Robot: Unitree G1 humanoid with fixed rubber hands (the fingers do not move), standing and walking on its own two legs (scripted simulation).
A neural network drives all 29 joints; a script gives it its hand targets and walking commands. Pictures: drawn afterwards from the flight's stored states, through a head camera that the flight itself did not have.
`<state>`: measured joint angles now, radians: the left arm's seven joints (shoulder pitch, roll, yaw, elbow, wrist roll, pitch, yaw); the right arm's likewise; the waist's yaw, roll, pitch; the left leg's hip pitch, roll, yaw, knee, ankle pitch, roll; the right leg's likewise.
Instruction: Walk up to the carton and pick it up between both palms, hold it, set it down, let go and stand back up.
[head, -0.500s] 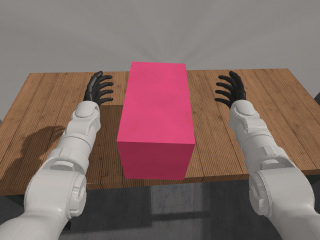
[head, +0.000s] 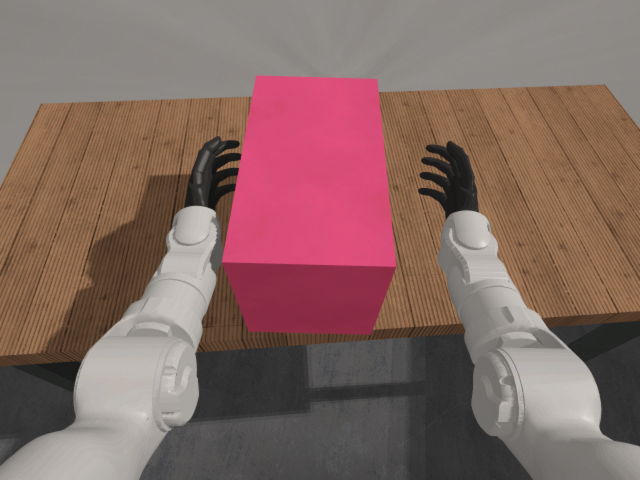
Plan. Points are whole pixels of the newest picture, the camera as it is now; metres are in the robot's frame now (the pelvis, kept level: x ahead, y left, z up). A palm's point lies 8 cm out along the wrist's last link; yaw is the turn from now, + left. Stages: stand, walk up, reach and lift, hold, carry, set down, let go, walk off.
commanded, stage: reach and lift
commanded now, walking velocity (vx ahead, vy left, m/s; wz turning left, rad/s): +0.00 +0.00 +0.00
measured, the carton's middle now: (313, 204) +0.49 +0.00 +0.02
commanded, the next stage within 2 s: none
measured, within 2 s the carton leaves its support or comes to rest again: neither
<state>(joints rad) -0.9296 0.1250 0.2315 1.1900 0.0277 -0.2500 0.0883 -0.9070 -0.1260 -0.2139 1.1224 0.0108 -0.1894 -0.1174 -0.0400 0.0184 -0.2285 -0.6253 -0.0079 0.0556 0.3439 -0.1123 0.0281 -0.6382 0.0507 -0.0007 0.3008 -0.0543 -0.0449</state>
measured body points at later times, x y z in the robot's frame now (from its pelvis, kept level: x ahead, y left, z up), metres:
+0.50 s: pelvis +0.03 -0.01 +0.01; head +0.10 +0.00 +0.46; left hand +0.46 +0.13 +0.07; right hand +0.45 -0.14 +0.07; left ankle +0.01 +0.10 -0.74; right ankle +0.03 -0.09 -0.74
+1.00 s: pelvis +0.04 +0.00 +0.01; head +0.11 +0.01 +0.46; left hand +0.46 +0.13 +0.07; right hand +0.45 -0.14 +0.07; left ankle +0.01 +0.10 -0.74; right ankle +0.03 -0.09 -0.74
